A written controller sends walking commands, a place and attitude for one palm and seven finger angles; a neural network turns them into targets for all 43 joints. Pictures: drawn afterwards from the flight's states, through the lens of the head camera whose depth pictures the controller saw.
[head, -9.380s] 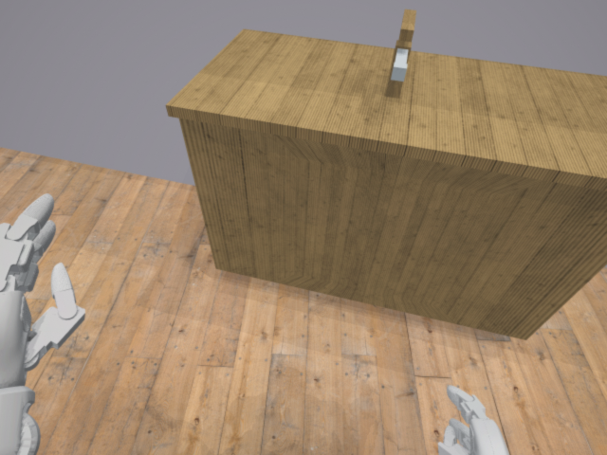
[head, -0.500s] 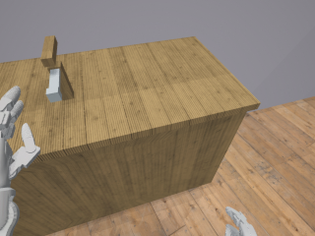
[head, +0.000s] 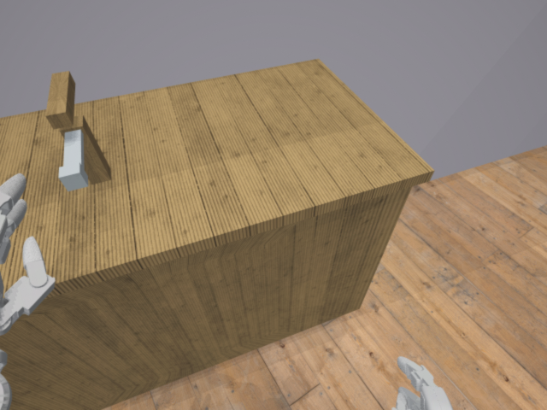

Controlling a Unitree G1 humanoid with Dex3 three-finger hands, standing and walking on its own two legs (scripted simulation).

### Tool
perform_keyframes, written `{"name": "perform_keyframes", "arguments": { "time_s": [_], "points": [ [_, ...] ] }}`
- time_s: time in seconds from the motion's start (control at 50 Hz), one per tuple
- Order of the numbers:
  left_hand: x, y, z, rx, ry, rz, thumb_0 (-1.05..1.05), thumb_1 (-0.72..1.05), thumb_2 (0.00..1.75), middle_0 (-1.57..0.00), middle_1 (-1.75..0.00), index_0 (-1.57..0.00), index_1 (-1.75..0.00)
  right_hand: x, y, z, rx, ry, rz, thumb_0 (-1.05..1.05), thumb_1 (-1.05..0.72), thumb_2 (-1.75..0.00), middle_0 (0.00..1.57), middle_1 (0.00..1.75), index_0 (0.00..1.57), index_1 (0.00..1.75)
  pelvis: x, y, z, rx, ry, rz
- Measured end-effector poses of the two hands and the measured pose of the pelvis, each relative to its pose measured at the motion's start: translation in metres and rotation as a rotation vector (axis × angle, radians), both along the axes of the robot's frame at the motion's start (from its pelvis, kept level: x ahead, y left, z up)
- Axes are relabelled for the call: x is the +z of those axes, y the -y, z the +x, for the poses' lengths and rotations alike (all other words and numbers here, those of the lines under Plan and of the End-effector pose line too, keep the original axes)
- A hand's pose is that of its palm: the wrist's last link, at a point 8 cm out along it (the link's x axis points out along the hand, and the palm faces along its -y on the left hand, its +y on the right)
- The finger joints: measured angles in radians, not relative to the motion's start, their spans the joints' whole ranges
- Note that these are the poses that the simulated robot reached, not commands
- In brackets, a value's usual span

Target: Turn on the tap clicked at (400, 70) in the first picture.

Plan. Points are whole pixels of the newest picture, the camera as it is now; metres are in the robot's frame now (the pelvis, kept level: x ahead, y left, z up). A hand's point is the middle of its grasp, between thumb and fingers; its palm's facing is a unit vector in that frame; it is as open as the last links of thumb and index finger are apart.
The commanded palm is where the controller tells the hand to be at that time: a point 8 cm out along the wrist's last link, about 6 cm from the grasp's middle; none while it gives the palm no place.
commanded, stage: come to a stop and stand still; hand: left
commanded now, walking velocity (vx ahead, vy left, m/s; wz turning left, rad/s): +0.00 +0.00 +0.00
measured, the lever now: (73, 176) +0.40 +0.31 +0.14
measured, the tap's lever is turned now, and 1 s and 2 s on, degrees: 1 1 1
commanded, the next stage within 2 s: look again from close up in 0.42 s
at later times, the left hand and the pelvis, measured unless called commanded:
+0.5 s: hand (83, 270) +0.24 +0.23 +0.16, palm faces +0.40 -0.84 -0.38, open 7.4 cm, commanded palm +0.18 +0.27 +0.18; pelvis +0.02 -0.02 +0.00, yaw +1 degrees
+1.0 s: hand (44, 270) +0.23 +0.27 +0.16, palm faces +0.38 -0.84 -0.40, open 7.4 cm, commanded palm +0.17 +0.29 +0.18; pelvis +0.00 +0.01 +0.01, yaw -2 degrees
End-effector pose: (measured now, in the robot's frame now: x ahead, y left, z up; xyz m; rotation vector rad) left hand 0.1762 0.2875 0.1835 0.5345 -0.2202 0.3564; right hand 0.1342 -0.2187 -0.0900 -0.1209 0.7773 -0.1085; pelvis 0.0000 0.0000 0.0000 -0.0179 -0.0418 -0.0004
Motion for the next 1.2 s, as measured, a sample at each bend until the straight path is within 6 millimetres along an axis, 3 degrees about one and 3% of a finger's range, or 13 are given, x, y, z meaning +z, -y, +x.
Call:
{"name": "perform_keyframes", "arguments": {
  "time_s": [0.14, 0.34, 0.52, 0.62, 0.68, 0.72, 0.8, 0.88, 0.94, 1.02, 1.1, 1.2],
  "points": [
    [-0.013, 0.026, 0.003, -0.030, 0.002, -0.100, 0.01, 0.89, 0.89, -0.21, -0.30, -0.21, -0.30, 0.002, 0.015, 0.013, 0.026, -0.029, -0.043, 0.02, -0.90, -0.90, 0.20, 0.30, 0.20, 0.30, -0.001, 0.013, 0.005, 0.013, -0.009, 0.007],
    [0.016, 0.021, 0.015, 0.010, 0.077, -0.012, 0.01, 0.88, 0.89, -0.21, -0.30, -0.21, -0.30, 0.016, 0.030, 0.049, 0.036, 0.033, -0.074, 0.02, -0.90, -0.90, 0.20, 0.30, 0.20, 0.30, 0.005, 0.019, 0.021, 0.021, -0.027, 0.010],
    [-0.014, 0.024, 0.018, 0.023, -0.029, -0.116, 0.01, 0.89, 0.89, -0.21, -0.30, -0.21, -0.30, 0.020, 0.024, 0.061, 0.043, 0.047, -0.071, 0.01, -0.90, -0.90, 0.20, 0.30, 0.20, 0.30, 0.005, 0.017, 0.024, 0.020, -0.027, 0.013],
    [0.033, -0.006, 0.040, 0.013, 0.189, 0.062, 0.02, 0.88, 0.89, -0.22, -0.30, -0.22, -0.30, 0.019, 0.008, 0.055, 0.155, 0.048, -0.079, 0.01, -0.90, -0.90, 0.20, 0.30, 0.20, 0.30, 0.002, 0.022, 0.015, 0.013, -0.041, 0.011],
    [0.045, -0.013, 0.047, 0.026, 0.257, 0.056, 0.01, 0.88, 0.89, -0.21, -0.30, -0.21, -0.30, 0.018, 0.005, 0.049, 0.162, 0.068, -0.051, 0.01, -0.90, -0.90, 0.20, 0.30, 0.20, 0.30, 0.002, 0.016, 0.013, -0.008, -0.048, 0.006],
    [0.037, -0.002, 0.048, -0.015, 0.228, 0.019, 0.01, 0.89, 0.89, -0.20, -0.30, -0.21, -0.30, 0.019, 0.005, 0.043, 0.141, 0.082, -0.038, 0.01, -0.90, -0.90, 0.20, 0.30, 0.20, 0.30, 0.002, 0.009, 0.013, -0.022, -0.047, 0.004],
    [0.003, 0.023, 0.040, -0.127, 0.067, -0.063, 0.01, 0.89, 0.90, -0.20, -0.30, -0.20, -0.30, 0.019, 0.008, 0.028, 0.067, 0.075, -0.047, 0.01, -0.90, -0.90, 0.21, 0.30, 0.21, 0.30, 0.004, -0.004, 0.014, -0.042, -0.036, 0.009],
    [-0.019, 0.014, 0.029, -0.130, -0.047, -0.079, 0.01, 0.88, 0.89, -0.21, -0.30, -0.21, -0.30, 0.022, 0.008, 0.017, 0.029, 0.039, -0.088, 0.01, -0.90, -0.90, 0.20, 0.30, 0.20, 0.30, 0.006, -0.009, 0.009, -0.044, -0.028, 0.015],
    [-0.019, -0.006, 0.023, -0.068, -0.046, -0.071, 0.01, 0.88, 0.89, -0.22, -0.30, -0.22, -0.30, 0.025, 0.006, 0.014, 0.040, 0.027, -0.116, 0.02, -0.90, -0.90, 0.20, 0.30, 0.20, 0.30, 0.006, -0.011, 0.005, -0.039, -0.024, 0.015],
    [-0.005, -0.020, 0.015, -0.010, 0.037, -0.071, 0.02, 0.88, 0.89, -0.21, -0.30, -0.22, -0.30, 0.027, 0.000, 0.017, 0.077, 0.037, -0.135, 0.02, -0.90, -0.90, 0.20, 0.30, 0.20, 0.30, 0.007, -0.016, 0.000, -0.035, -0.019, 0.012],
    [0.002, -0.017, 0.012, -0.015, 0.103, -0.099, 0.02, 0.89, 0.89, -0.21, -0.30, -0.21, -0.30, 0.030, -0.009, 0.026, 0.092, 0.072, -0.128, 0.02, -0.90, -0.90, 0.20, 0.30, 0.20, 0.30, 0.006, -0.021, 0.001, -0.037, -0.016, 0.010],
    [-0.007, -0.012, 0.021, -0.031, 0.079, -0.129, 0.01, 0.89, 0.89, -0.21, -0.30, -0.21, -0.30, 0.033, -0.019, 0.038, 0.082, 0.109, -0.099, 0.02, -0.90, -0.90, 0.20, 0.30, 0.20, 0.30, 0.005, -0.022, 0.009, -0.042, -0.017, 0.011]
  ]
}}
